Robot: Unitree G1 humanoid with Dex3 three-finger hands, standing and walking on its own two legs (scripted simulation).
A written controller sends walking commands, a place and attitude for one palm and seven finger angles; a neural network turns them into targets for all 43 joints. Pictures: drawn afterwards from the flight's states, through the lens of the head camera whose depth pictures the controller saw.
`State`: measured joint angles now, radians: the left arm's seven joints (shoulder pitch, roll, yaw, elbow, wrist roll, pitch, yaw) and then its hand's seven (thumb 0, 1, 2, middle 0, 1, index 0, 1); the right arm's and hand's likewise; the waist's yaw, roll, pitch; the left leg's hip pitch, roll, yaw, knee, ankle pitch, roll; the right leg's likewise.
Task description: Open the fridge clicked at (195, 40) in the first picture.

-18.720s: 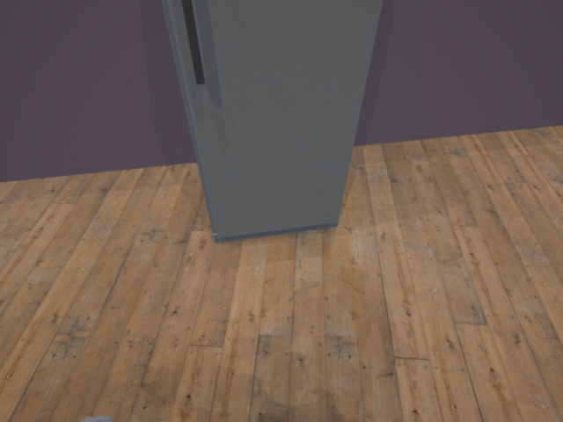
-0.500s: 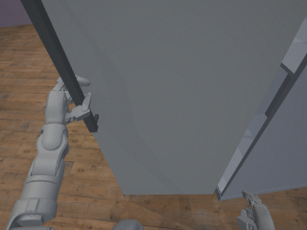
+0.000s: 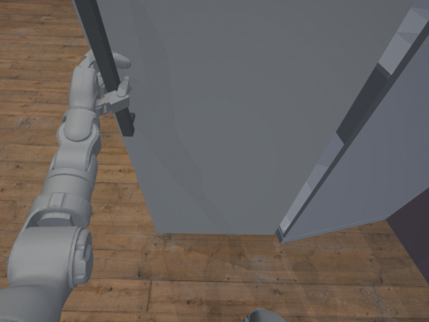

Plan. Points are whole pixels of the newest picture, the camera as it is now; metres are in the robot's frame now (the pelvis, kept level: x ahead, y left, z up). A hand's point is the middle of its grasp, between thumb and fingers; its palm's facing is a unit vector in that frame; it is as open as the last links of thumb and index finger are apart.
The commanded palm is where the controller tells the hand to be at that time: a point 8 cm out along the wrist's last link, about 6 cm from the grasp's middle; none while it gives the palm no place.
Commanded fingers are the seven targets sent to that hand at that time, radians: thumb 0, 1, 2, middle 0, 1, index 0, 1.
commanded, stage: stop walking and hold the door back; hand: left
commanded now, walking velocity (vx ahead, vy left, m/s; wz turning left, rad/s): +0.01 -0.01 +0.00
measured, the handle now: (103, 38) +0.50 +0.20 +0.24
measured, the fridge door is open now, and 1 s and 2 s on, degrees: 77 78 75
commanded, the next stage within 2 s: loosen the grip on the handle in 0.52 s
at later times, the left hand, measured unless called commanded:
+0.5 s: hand (122, 97) +0.46 +0.18 +0.16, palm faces +0.15 -0.98 -0.15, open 5.8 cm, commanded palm +0.43 +0.24 +0.14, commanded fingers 0.00 0.90 0.90 -0.45 -1.40 -0.45 -1.40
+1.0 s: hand (124, 102) +0.45 +0.18 +0.15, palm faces +0.18 -0.96 -0.20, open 12.3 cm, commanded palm +0.42 +0.23 +0.15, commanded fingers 0.00 -0.55 0.20 -0.32 -1.23 -0.32 -1.23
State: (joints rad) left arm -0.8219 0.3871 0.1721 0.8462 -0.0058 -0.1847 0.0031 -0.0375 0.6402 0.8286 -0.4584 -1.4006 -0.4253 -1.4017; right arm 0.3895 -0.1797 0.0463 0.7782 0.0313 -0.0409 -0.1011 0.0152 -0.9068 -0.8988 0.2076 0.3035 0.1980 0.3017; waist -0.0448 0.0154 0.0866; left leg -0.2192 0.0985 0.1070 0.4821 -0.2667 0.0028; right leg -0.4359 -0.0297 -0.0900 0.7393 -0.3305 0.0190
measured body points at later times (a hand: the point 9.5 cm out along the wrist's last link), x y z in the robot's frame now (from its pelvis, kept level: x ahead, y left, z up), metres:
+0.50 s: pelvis +0.01 +0.01 -0.01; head +0.06 +0.02 +0.43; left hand +0.44 +0.23 +0.17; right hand +0.13 -0.25 -0.10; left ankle +0.07 +0.11 -0.74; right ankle +0.00 -0.12 -0.74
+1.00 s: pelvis -0.01 -0.02 -0.03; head +0.02 -0.01 +0.42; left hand +0.44 +0.23 +0.16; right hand +0.03 -0.31 -0.13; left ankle +0.07 +0.11 -0.74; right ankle +0.00 -0.12 -0.74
